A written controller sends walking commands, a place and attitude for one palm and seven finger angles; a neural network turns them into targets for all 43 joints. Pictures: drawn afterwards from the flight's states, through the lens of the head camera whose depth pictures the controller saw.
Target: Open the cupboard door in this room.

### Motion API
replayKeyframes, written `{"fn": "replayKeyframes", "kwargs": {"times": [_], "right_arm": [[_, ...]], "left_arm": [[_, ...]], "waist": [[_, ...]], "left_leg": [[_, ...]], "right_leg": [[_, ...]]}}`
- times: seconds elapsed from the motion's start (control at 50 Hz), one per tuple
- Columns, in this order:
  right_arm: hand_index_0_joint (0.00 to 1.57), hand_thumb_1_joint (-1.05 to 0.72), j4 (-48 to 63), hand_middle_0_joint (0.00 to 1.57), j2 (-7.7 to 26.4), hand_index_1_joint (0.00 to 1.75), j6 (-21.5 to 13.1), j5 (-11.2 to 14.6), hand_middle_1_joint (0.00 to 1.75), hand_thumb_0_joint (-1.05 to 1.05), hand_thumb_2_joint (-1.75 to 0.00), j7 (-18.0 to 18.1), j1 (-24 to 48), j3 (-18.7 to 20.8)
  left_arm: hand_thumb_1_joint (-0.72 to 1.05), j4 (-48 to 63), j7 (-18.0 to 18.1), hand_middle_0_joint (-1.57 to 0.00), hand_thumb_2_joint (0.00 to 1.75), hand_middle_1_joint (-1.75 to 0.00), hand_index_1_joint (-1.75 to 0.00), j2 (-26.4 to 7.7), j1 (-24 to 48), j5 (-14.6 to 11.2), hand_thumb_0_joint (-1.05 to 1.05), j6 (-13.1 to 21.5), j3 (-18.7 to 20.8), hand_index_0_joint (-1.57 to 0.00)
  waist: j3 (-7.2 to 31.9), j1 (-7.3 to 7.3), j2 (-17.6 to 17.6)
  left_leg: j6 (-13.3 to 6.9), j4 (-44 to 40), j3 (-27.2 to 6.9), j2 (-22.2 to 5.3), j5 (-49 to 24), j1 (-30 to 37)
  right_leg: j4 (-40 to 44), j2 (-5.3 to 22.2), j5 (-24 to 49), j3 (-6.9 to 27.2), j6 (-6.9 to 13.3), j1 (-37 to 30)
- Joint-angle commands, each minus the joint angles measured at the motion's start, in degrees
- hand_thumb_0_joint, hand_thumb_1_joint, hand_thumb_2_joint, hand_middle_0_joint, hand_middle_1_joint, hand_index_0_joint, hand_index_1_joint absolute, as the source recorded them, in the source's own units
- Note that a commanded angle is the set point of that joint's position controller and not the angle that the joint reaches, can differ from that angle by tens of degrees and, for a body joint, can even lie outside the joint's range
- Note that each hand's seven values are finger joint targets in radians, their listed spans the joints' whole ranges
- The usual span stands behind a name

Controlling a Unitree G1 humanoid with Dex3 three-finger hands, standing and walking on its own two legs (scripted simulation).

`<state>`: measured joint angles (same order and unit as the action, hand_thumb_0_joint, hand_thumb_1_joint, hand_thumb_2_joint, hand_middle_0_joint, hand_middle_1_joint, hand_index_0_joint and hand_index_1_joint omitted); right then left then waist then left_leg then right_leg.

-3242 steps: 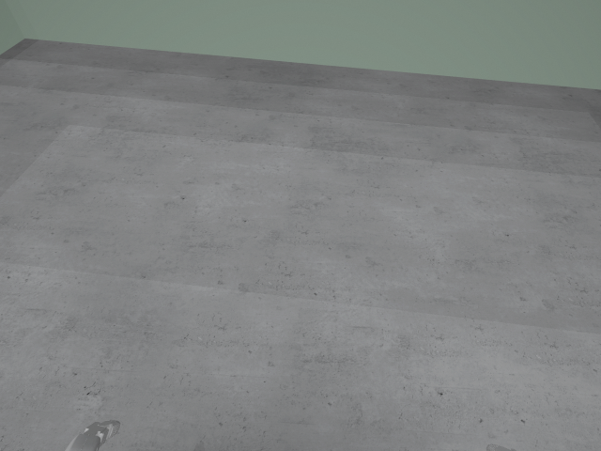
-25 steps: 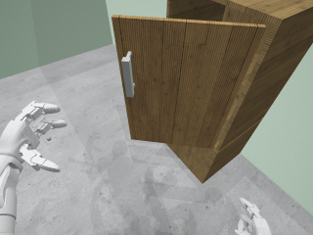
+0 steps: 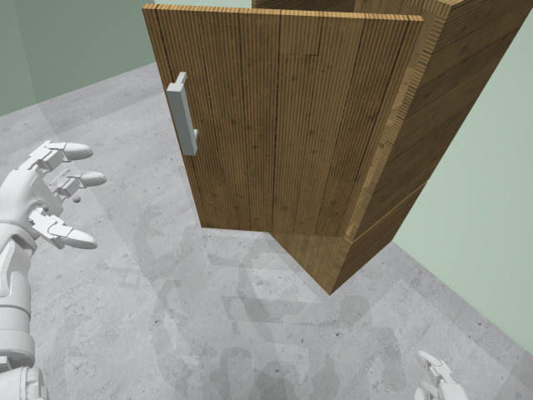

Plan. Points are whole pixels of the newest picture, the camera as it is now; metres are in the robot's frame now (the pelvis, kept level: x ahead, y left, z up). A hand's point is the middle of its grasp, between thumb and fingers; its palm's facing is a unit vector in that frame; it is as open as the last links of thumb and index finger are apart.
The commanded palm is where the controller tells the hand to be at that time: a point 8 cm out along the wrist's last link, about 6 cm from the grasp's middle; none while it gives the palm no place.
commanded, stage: move the hooked fingers beside the handle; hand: left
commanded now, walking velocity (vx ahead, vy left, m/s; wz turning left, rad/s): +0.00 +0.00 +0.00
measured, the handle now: (186, 115) +0.57 +0.17 +0.10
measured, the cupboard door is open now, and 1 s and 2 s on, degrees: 46 46 46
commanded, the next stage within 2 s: slide the fingers in behind the handle in 2.00 s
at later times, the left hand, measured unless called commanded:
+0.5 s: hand (108, 168) +0.42 +0.27 +0.11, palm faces -0.03 -1.00 +0.00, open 14.0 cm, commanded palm +0.40 +0.32 +0.11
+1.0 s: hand (134, 138) +0.49 +0.24 +0.11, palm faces -0.03 -1.00 +0.01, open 14.0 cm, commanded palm +0.48 +0.29 +0.11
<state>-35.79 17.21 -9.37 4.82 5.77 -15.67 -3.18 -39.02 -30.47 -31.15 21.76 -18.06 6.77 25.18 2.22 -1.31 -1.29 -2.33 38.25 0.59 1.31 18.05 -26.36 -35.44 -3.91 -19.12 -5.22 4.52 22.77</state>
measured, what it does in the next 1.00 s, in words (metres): stands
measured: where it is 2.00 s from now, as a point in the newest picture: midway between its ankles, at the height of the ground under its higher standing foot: outside the picture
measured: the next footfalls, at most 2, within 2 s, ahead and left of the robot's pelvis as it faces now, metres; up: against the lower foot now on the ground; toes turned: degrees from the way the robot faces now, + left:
none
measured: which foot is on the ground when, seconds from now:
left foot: down 0.00-1.00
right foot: down 0.00-1.00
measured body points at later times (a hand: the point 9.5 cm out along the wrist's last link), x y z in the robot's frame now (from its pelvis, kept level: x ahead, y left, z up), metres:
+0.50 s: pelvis +0.01 +0.03 +0.00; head +0.07 +0.03 +0.44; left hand +0.42 +0.32 +0.11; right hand +0.10 -0.24 -0.10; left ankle +0.01 +0.09 -0.72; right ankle -0.01 -0.07 -0.72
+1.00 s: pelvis +0.01 +0.03 -0.01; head +0.09 +0.05 +0.43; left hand +0.49 +0.30 +0.11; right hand +0.02 -0.24 -0.12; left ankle +0.01 +0.09 -0.72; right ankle -0.01 -0.07 -0.72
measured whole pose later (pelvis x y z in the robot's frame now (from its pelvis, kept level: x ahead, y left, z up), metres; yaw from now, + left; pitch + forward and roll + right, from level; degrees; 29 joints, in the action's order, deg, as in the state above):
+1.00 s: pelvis +0.01 +0.03 -0.01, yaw -1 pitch +13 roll -2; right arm -38.2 16.7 0.8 2.4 2.3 -23.3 -2.1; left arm -64.9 -19.9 -31.6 49.0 -9.5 15.3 21.1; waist 4.3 -7.3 -0.6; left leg -4.7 42.0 2.1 2.1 19.9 -35.6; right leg -38.5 -2.9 -20.1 -3.9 2.1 31.9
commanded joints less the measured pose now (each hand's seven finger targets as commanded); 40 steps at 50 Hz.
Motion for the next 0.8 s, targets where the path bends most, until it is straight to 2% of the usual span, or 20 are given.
{"fn": "replayKeyframes", "kwargs": {"times": [0.0, 0.06, 0.12, 0.14, 0.18, 0.2, 0.26, 0.28, 0.3, 0.36, 0.38, 0.4, 0.42, 0.48, 0.54, 0.6, 0.64, 0.72, 0.74, 0.78], "right_arm": [[0.2, -0.9, 7.6, 0.2, 8.3, 0.3, -1.9, -0.2, 0.3, 0.0, -0.9, 0.1, -0.5, 3.6], [0.2, -0.9, 8.0, 0.2, 8.5, 0.3, -0.9, -0.3, 0.3, 0.0, -0.9, -0.3, -1.8, 4.0], [0.2, -0.9, 7.9, 0.2, 8.2, 0.3, -0.4, -0.2, 0.3, 0.0, -0.9, -0.6, -2.5, 4.2], [0.2, -0.9, 8.3, 0.2, 8.3, 0.3, -0.2, -0.3, 0.3, 0.0, -0.9, -0.7, -2.9, 4.4], [0.2, -0.9, 8.2, 0.2, 8.3, 0.3, 0.2, -0.4, 0.3, 0.0, -0.9, -0.8, -3.6, 4.7], [0.2, -0.9, 8.0, 0.2, 8.4, 0.3, 0.4, -0.3, 0.3, 0.0, -0.9, -0.8, -3.6, 4.7], [0.2, -0.9, 7.3, 0.2, 8.7, 0.3, 1.1, -0.1, 0.3, 0.0, -0.9, -0.6, -4.4, 4.7], [0.2, -0.9, 7.0, 0.2, 8.7, 0.3, 1.2, -0.1, 0.3, 0.0, -0.9, -0.6, -4.6, 4.8], [0.2, -0.9, 7.1, 0.2, 8.9, 0.3, 1.4, -0.3, 0.3, 0.0, -0.9, -0.7, -5.1, 4.9], [0.2, -0.9, 6.6, 0.2, 8.8, 0.3, 2.0, -0.5, 0.3, 0.0, -0.9, -0.7, -5.6, 4.7], [0.2, -0.9, 6.5, 0.2, 8.8, 0.3, 2.1, -0.7, 0.3, 0.0, -0.9, -0.8, -5.8, 4.7], [0.2, -0.9, 6.2, 0.2, 8.9, 0.3, 2.3, -0.9, 0.3, 0.0, -0.9, -0.9, -6.2, 4.7], [0.2, -0.9, 6.1, 0.2, 8.8, 0.3, 2.4, -0.9, 0.3, 0.0, -0.9, -0.9, -6.3, 4.7], [0.2, -0.9, 5.5, 0.2, 9.0, 0.3, 3.0, -1.3, 0.3, 0.0, -0.9, -1.2, -7.1, 4.8], [0.2, -0.9, 4.8, 0.2, 9.1, 0.3, 4.1, -1.4, 0.3, 0.0, -0.9, -1.3, -7.8, 4.5], [0.2, -0.9, 4.4, 0.2, 9.4, 0.3, 5.0, -1.6, 0.3, 0.0, -0.9, -1.6, -8.4, 4.5], [0.2, -0.9, 4.7, 0.2, 9.4, 0.3, 5.7, -1.7, 0.3, 0.0, -0.9, -1.8, -8.9, 4.5], [0.2, -0.9, 3.8, 0.2, 9.4, 0.3, 6.3, -2.2, 0.3, 0.0, -0.9, -2.3, -10.2, 4.7], [0.2, -0.9, 3.5, 0.2, 9.5, 0.3, 6.6, -2.3, 0.3, 0.0, -0.9, -2.3, -10.9, 4.9], [0.2, -0.9, 2.9, 0.2, 9.7, 0.3, 7.2, -2.3, 0.3, 0.0, -0.9, -2.4, -11.5, 5.2]], "left_arm": [[-0.5, 8.5, -0.3, -0.3, 0.3, -1.2, -1.2, -18.6, 20.1, -1.1, 0.0, 4.5, 5.0, -0.3], [-0.5, 7.1, 0.2, -0.3, 0.3, -1.2, -1.2, -22.6, 18.9, -0.8, 0.0, 5.5, 8.9, -0.3], [-0.5, 8.1, 0.4, -0.3, 0.3, -1.2, -1.2, -19.1, 21.8, -0.1, 0.0, 6.5, 5.5, -0.3], [-0.5, 8.4, 0.5, -0.3, 0.3, -1.2, -1.2, -19.6, 21.5, -0.6, 0.0, 6.6, 6.3, -0.3], [-0.5, 9.3, 0.6, -0.3, 0.3, -1.2, -1.2, -18.6, 20.9, -0.4, 0.0, 7.0, 5.5, -0.3], [-0.5, 9.6, 0.7, -0.3, 0.3, -1.2, -1.2, -17.9, 21.5, -0.2, 0.0, 7.0, 4.7, -0.3], [-0.5, 6.7, 1.2, -0.3, 0.3, -1.2, -1.2, -16.3, 25.8, 0.0, 0.0, 6.2, 2.7, -0.3], [-0.5, 5.7, 1.4, -0.3, 0.3, -1.2, -1.2, -14.9, 26.9, 0.1, 0.0, 6.1, 1.3, -0.3], [-0.5, 5.2, 1.9, -0.3, 0.3, -1.2, -1.2, -15.8, 26.3, 0.4, 0.0, 5.9, 2.3, -0.3], [-0.5, 5.8, 3.7, -0.3, 0.3, -1.2, -1.2, -15.5, 31.4, 1.6, 0.0, 6.3, 1.0, -0.3], [-0.5, 5.8, 4.3, -0.3, 0.3, -1.2, -1.2, -13.9, 32.1, 2.1, 0.0, 6.6, -0.6, -0.3], [-0.5, 5.4, 5.1, -0.3, 0.3, -1.2, -1.2, -14.3, 33.2, 2.5, 0.0, 7.1, -0.2, -0.3], [-0.5, 4.9, 5.7, -0.3, 0.3, -1.2, -1.2, -12.5, 34.2, 2.8, 0.0, 7.4, -1.9, -0.3], [-0.5, 3.6, 7.3, -0.3, 0.3, -1.2, -1.2, -12.9, 35.9, 3.1, 0.0, 8.5, -1.1, -0.3], [-0.5, -1.0, 8.2, -0.3, 0.3, -1.2, -1.2, -12.7, 38.3, 3.7, 0.0, 8.6, -1.5, -0.3], [-0.5, -5.4, 8.8, -0.3, 0.3, -1.2, -1.2, -14.1, 40.6, 5.1, 0.0, 8.4, -1.3, -0.3], [-0.5, -5.8, 9.2, -0.3, 0.3, -1.2, -1.2, -14.3, 41.4, 5.6, 0.0, 9.0, -1.4, -0.3], [-0.5, -4.8, 9.5, -0.3, 0.3, -1.2, -1.2, -13.3, 47.0, 6.1, 0.0, 11.5, -2.9, -0.3], [-0.5, -5.1, 9.5, -0.3, 0.3, -1.2, -1.2, -12.4, 47.7, 5.5, 0.0, 11.9, -3.1, -0.3], [-0.5, -7.2, 9.5, -0.3, 0.3, -1.2, -1.2, -13.7, 47.7, 5.8, 0.0, 12.4, -1.8, -0.3]], "waist": [[17.8, 0.22, -1.0], [20.2, 1.24, -0.7], [20.0, 0.23, -4.6], [20.7, 0.68, -3.2], [21.8, 0.42, -3.7], [21.1, 0.04, -5.5], [17.8, -1.68, -2.0], [16.9, -2.04, -2.2], [17.6, -1.49, -2.6], [18.9, -2.15, -5.0], [19.6, -2.45, -6.2], [20.0, -2.37, -5.6], [20.0, -2.93, -5.3], [22.4, -2.71, -4.8], [20.3, -3.21, -2.3], [19.5, -3.33, -3.1], [20.8, -3.15, -4.7], [23.6, -4.32, -7.5], [24.8, -4.62, -4.8], [25.8, -4.67, -4.7]], "left_leg": [[-0.9, -2.2, -2.4, -0.3, -13.0, 4.9], [-0.9, -1.7, -2.1, -0.3, -14.9, 3.7], [-1.1, -1.9, -1.8, -0.3, -16.6, 6.3], [-1.1, -1.5, -2.1, -0.4, -18.3, 6.8], [-1.2, -1.9, -2.2, -0.6, -19.2, 8.7], [-1.2, -1.9, -2.1, -0.7, -19.4, 9.2], [-1.3, -2.3, -2.8, -1.1, -17.4, 9.0], [-1.2, -2.5, -3.0, -1.1, -16.6, 9.4], [-1.1, -2.7, -3.4, -1.1, -16.6, 9.6], [-0.5, -2.5, -4.4, -1.4, -19.5, 13.1], [-0.2, -2.5, -4.8, -1.6, -20.2, 14.6], [0.1, -2.5, -5.5, -1.8, -20.4, 15.2], [0.4, -2.6, -6.0, -2.1, -20.7, 16.0], [0.9, -2.1, -6.3, -2.3, -23.5, 17.8], [0.9, -2.0, -6.4, -2.4, -23.1, 15.5], [1.1, -2.0, -6.3, -2.4, -22.1, 14.1], [1.5, -1.3, -6.4, -2.5, -25.0, 15.0], [2.7, -0.4, -7.7, -3.3, -28.2, 18.9], [2.4, 0.2, -7.7, -3.3, -29.7, 18.7], [2.5, 0.3, -7.8, -3.5, -29.6, 19.1]], "right_leg": [[4.0, 4.5, 20.5, 9.0, -4.3, -7.3], [2.8, 4.6, 25.4, 9.5, -4.8, -9.8], [2.5, 3.8, 25.2, 8.1, -4.2, -7.3], [2.1, 3.5, 26.5, 7.9, -4.0, -7.9], [2.2, 3.1, 26.1, 7.3, -3.9, -6.9], [2.4, 3.0, 25.5, 7.2, -3.7, -5.6], [3.0, 2.3, 21.5, 6.0, -3.5, -1.7], [3.3, 2.3, 19.7, 5.7, -3.4, -0.4], [3.1, 2.3, 18.8, 5.5, -3.2, -0.2], [2.8, 2.0, 18.1, 4.6, -2.7, 2.2], [2.7, 1.9, 17.2, 4.4, -2.6, 3.6], [2.5, 1.8, 16.2, 4.1, -2.5, 4.2], [2.5, 1.8, 15.2, 3.8, -2.5, 5.3], [2.1, 1.6, 16.3, 3.8, -2.5, 5.1], [1.9, 1.6, 15.8, 3.6, -2.4, 5.6], [1.6, 1.8, 15.4, 3.6, -2.5, 6.4], [1.1, 1.7, 16.1, 3.6, -2.3, 6.8], [0.5, 1.3, 15.2, 3.4, -2.4, 9.9], [0.2, 1.1, 16.2, 3.3, -2.4, 9.0], [0.3, 0.9, 16.1, 3.4, -2.6, 9.3]]}}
